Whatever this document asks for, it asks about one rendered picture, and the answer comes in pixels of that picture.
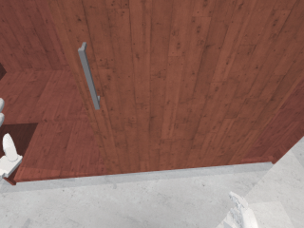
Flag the wardrobe door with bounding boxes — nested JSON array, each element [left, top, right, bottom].
[[243, 76, 304, 159], [47, 0, 304, 175]]

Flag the robot right hand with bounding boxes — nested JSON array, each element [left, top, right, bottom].
[[223, 191, 260, 228]]

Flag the robot left hand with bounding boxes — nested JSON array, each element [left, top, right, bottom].
[[0, 98, 23, 180]]

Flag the handle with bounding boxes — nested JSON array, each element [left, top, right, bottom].
[[78, 42, 101, 110]]

